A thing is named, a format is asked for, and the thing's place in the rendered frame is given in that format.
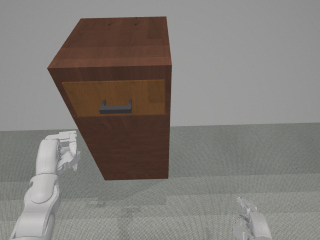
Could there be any drawer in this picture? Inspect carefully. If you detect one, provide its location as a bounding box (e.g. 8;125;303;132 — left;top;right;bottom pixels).
62;79;165;117

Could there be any cabinet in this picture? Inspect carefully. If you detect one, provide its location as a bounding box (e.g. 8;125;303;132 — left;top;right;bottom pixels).
47;16;172;181

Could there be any robot left hand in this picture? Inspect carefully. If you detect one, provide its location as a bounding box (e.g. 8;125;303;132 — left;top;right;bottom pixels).
35;130;81;176

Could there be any robot right hand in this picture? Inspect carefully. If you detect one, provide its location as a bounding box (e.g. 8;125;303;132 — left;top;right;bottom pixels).
232;197;272;240

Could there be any handle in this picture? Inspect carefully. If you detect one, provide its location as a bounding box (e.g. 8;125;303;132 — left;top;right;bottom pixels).
99;99;132;114

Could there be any left robot forearm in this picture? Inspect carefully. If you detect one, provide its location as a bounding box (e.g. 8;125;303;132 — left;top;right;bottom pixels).
9;173;62;240

